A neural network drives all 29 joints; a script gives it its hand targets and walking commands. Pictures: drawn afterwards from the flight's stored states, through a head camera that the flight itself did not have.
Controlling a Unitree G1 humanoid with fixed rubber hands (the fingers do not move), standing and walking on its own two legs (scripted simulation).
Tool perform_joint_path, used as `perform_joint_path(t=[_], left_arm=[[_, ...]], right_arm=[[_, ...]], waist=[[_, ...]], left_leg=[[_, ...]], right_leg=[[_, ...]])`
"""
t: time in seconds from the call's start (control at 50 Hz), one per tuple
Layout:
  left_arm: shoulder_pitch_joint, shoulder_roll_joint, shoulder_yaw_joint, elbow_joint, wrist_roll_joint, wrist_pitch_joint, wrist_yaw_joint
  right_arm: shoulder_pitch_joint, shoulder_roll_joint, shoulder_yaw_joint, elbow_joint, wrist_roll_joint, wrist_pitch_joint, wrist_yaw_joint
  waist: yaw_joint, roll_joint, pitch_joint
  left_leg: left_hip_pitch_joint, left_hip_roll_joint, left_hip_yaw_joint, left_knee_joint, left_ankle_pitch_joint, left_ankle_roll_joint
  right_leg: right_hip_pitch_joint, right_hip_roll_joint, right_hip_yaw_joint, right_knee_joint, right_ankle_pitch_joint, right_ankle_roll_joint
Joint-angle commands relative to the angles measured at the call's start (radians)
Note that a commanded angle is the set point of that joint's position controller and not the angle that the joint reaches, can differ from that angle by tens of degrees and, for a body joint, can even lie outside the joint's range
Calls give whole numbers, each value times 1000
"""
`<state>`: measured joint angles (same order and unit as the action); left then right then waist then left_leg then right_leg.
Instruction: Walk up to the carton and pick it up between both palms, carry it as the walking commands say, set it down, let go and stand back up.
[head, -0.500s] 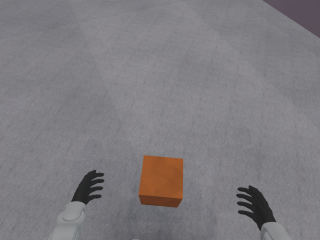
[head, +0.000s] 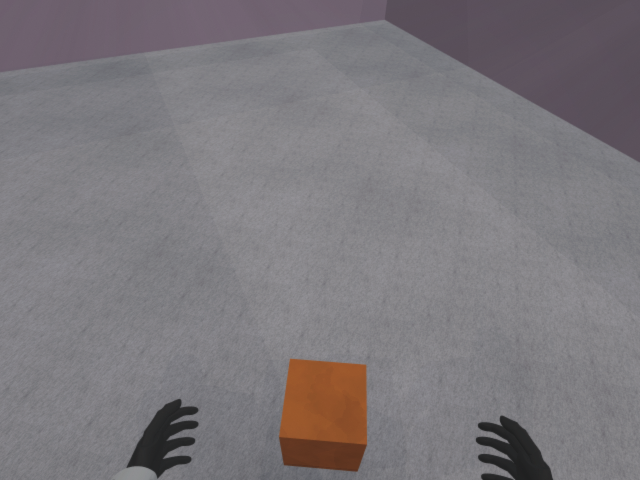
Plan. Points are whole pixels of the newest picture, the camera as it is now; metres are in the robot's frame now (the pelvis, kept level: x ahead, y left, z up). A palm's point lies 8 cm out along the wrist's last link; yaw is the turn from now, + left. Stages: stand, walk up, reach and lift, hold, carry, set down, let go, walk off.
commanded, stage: let go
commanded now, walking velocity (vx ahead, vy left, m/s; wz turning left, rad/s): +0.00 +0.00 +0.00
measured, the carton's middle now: (324, 416) +0.44 -0.01 -0.64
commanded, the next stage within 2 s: stand in 0.06 s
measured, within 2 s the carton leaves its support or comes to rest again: neither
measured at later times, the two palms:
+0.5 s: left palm (114, 460) +0.19 +0.27 -0.08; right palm out of the picture +0.16 -0.27 -0.09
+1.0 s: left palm out of the picture +0.15 +0.28 -0.08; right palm out of the picture +0.13 -0.29 -0.09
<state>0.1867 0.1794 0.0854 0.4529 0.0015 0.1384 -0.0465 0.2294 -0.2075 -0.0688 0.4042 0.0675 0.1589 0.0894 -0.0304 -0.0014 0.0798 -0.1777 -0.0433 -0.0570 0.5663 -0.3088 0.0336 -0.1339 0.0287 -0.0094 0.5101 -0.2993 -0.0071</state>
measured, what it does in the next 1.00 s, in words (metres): stands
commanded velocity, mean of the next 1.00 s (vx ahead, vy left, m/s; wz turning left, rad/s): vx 0.00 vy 0.00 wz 0.00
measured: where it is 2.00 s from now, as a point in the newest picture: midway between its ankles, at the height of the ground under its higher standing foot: outside the picture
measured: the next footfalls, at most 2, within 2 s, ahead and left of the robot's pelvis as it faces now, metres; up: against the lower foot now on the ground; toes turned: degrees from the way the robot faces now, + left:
none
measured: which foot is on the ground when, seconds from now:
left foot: down 0.00-1.00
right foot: down 0.00-1.00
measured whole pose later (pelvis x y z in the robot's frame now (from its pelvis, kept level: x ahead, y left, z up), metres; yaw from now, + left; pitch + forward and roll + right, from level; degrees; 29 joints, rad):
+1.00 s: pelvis +0.02 -0.01 +0.00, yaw +0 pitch -2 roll -1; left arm 0.20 0.32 0.08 0.71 0.02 0.02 0.01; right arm 0.14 -0.28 -0.07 0.86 0.04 0.00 -0.03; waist -0.03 -0.01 0.00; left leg -0.19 -0.04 -0.06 0.54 -0.31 0.03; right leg -0.16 0.03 -0.01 0.51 -0.32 -0.02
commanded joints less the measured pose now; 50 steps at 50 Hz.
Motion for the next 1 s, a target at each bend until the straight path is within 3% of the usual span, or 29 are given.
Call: perform_joint_path(t=[0.0, 0.02, 0.04, 0.06, 0.08, 0.1, 0.14, 0.16, 0.22, 0.24, 0.26, 0.28, 0.3, 0.34, 0.38, 0.4, 0.44, 0.46, 0.54, 0.58, 0.6, 0.66, 0.72, 0.74, 0.8, 0.84, 0.92, 0.96, 0.98], left_arm=[[-21, 85, -56, -165, 9, 0, -8], [-60, 119, -43, -137, 9, -17, 2], [-50, 225, 19, 8, 20, -57, 33], [-44, 263, 23, 2, 35, -70, 42], [24, 227, 21, 22, 36, -73, 39], [-17, 215, 16, 20, 44, -84, 39], [6, 189, 13, 43, 45, -104, 38], [19, 214, 17, 38, 47, -113, 37], [-4, 234, 16, 59, 46, -125, 45], [5, 245, 27, 81, 48, -139, 51], [-18, 258, 21, 82, 45, -130, 54], [-30, 268, 24, 78, 42, -139, 53], [-6, 270, 22, 90, 35, -147, 55], [-19, 262, 17, 106, 36, -137, 59], [-1, 282, 28, 108, 23, -130, 68], [-27, 285, 23, 103, 26, -128, 71], [-14, 265, 14, 110, 27, -132, 71], [-9, 298, 33, 119, 16, -130, 73], [19, 287, 21, 146, 22, -134, 81], [13, 281, 21, 139, 18, -144, 72], [-1, 278, 15, 153, 24, -134, 69], [-17, 251, 2, 169, 26, -138, 74], [11, 263, 11, 187, 25, -140, 74], [-18, 285, 16, 176, 24, -141, 71], [-50, 297, 13, 187, 23, -150, 69], [-19, 291, 17, 204, 25, -144, 75], [-70, 314, 16, 215, 25, -151, 63], [-39, 277, 8, 237, 26, -164, 61], [-27, 288, 6, 242, 26, -164, 61]], right_arm=[[-41, -115, 25, -86, -77, 24, -6], [-111, -110, 15, -126, -84, 35, -23], [-93, -228, -24, 56, -110, -42, -80], [-80, -226, -23, 51, -137, -61, -93], [-43, -221, -20, 79, -151, -78, -103], [-76, -220, -30, 96, -141, -90, -104], [-113, -229, -34, 131, -139, -109, -101], [-125, -217, -32, 136, -142, -113, -97], [-87, -240, -38, 175, -131, -145, -105], [-97, -239, -36, 191, -131, -143, -107], [-114, -222, -32, 188, -130, -146, -105], [-79, -245, -35, 198, -122, -154, -111], [-105, -240, -24, 219, -118, -160, -113], [-69, -240, -28, 229, -116, -159, -113], [-102, -257, -36, 251, -116, -165, -115], [-71, -276, -48, 261, -112, -173, -117], [-111, -255, -33, 267, -114, -184, -112], [-127, -275, -47, 281, -113, -172, -116], [-49, -260, -34, 323, -117, -174, -123], [-71, -290, -41, 331, -115, -178, -125], [-115, -304, -46, 332, -118, -178, -125], [-109, -302, -34, 349, -130, -184, -133], [-111, -292, -30, 370, -123, -184, -128], [-154, -290, -23, 361, -117, -184, -124], [-143, -298, -21, 381, -119, -200, -124], [-151, -291, -25, 390, -119, -196, -119], [-169, -319, -30, 404, -115, -185, -129], [-149, -296, -12, 413, -127, -186, -125], [-128, -312, -17, 429, -123, -189, -120]], waist=[[32, 54, -18], [27, 30, -42], [38, -10, -175], [37, -56, -63], [54, -7, -58], [20, 29, -51], [49, 64, -71], [54, -3, -77], [39, -34, -50], [47, 38, -81], [52, -8, -98], [10, 22, -150], [61, 23, -139], [6, 1, -146], [38, -11, -206], [7, 37, -213], [32, 61, -225], [35, 4, -180], [26, -36, -193], [17, 94, -210], [25, -3, -214], [24, -17, -184], [24, 48, -171], [37, -23, -150], [21, -23, -154], [33, 49, -162], [13, -36, -111], [28, 75, -140], [22, 66, -75]], left_leg=[[84, 38, 34, -153, 165, -47], [132, 27, 38, -146, 164, -37], [-30, 89, -47, -119, 133, -33], [-117, 76, -52, -147, -12, -31], [-78, 72, -65, -172, -117, -20], [-65, 84, -73, -196, -160, -16], [-160, 111, -111, -199, -259, -7], [-143, 122, -119, -207, -221, -10], [-104, 107, -96, -170, -92, -4], [-111, 94, -86, -144, 33, 0], [-78, 107, -77, -134, 194, -2], [-25, 100, -77, -120, 196, -9], [-47, 110, -89, -119, 297, -10], [41, 117, -86, -98, 419, -8], [56, 114, -79, -106, 539, -11], [128, 134, -101, -97, 541, -23], [71, 124, -86, -92, 546, -13], [80, 131, -94, -123, 477, -11], [71, 108, -58, -107, 511, -9], [84, 125, -82, -126, 485, -19], [109, 141, -93, -128, 487, -11], [85, 136, -103, -133, 458, -19], [76, 150, -119, -163, 450, -6], [56, 162, -134, -162, 404, -5], [40, 138, -113, -177, 406, -10], [59, 133, -112, -188, 361, -13], [27, 140, -128, -194, 308, -5], [1, 139, -115, -197, 250, -12], [-51, 133, -143, -239, 152, -11]], right_leg=[[-29, 6, 36, -69, 125, 4], [-36, 12, 25, -67, 101, 8], [-59, -40, 47, -36, 94, 18], [-103, -56, 83, -75, -34, 17], [-143, -50, 110, -79, -119, 14], [-182, -43, 96, -86, -127, 8], [-109, -38, 83, -47, -118, -5], [-131, -35, 76, -51, -117, -1], [-141, -65, 119, -83, -90, -18], [-87, -80, 138, -76, 9, -22], [-61, -75, 128, -84, 63, -16], [-52, -80, 114, -66, 115, -25], [-38, -86, 128, -51, 213, -21], [-60, -85, 96, -42, 344, -22], [-31, -80, 86, -15, 400, -19], [-82, -72, 76, -1, 357, -19], [-6, -90, 106, -25, 402, -18], [-50, -84, 89, -37, 339, -1], [15, -114, 117, -38, 517, 2], [-8, -98, 107, -27, 375, -20], [-10, -87, 89, -35, 354, -15], [-13, -94, 100, -58, 326, -10], [-6, -94, 98, -47, 278, -24], [-25, -95, 112, -60, 261, -20], [10, -112, 123, -65, 291, -30], [-15, -107, 122, -67, 270, -30], [-44, -96, 123, -100, 171, -22], [-15, -89, 134, -91, 124, -23], [-20, -95, 125, -92, 100, -28]])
